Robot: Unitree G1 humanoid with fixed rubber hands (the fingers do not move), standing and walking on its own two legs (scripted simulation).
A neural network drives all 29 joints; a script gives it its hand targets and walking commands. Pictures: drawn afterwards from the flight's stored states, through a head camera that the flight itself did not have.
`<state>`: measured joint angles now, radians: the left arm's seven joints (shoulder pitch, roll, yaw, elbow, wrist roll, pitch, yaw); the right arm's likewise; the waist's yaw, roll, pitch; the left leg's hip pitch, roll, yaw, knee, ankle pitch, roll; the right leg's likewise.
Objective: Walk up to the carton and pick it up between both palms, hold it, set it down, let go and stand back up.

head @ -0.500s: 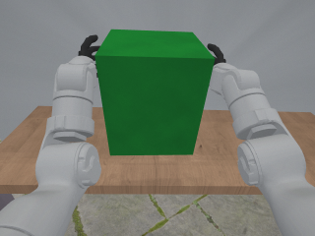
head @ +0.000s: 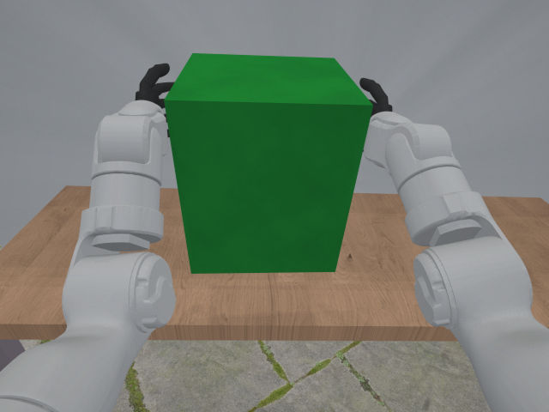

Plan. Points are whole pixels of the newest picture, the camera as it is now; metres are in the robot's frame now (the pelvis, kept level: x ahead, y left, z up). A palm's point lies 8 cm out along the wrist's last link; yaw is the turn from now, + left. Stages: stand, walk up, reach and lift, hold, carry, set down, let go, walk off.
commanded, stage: hold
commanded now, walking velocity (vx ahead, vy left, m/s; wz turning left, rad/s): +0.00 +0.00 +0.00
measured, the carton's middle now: (264, 163) +0.38 +0.01 +0.26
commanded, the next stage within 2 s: none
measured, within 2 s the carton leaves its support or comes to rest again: neither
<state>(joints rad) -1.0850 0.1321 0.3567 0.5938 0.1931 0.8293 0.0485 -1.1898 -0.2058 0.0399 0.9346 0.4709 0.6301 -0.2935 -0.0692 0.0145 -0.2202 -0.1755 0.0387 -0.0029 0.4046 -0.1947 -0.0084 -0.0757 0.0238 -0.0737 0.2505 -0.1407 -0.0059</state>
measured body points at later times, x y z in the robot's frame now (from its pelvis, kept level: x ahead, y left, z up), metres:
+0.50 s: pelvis +0.00 +0.00 +0.00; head -0.10 +0.02 +0.44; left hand +0.39 +0.16 +0.33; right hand +0.39 -0.14 +0.32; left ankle +0.02 +0.12 -0.75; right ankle +0.00 -0.12 -0.75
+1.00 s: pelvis +0.00 +0.00 +0.00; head -0.10 +0.02 +0.44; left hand +0.39 +0.16 +0.33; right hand +0.39 -0.15 +0.32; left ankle +0.02 +0.12 -0.75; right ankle +0.00 -0.12 -0.75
